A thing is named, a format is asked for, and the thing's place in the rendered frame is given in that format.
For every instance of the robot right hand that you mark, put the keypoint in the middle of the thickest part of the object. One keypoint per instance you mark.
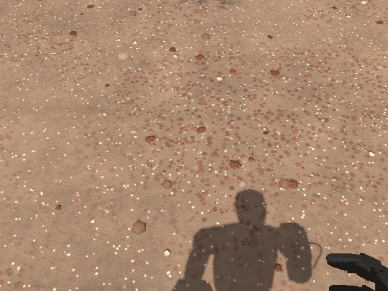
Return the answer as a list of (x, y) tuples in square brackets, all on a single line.
[(364, 266)]

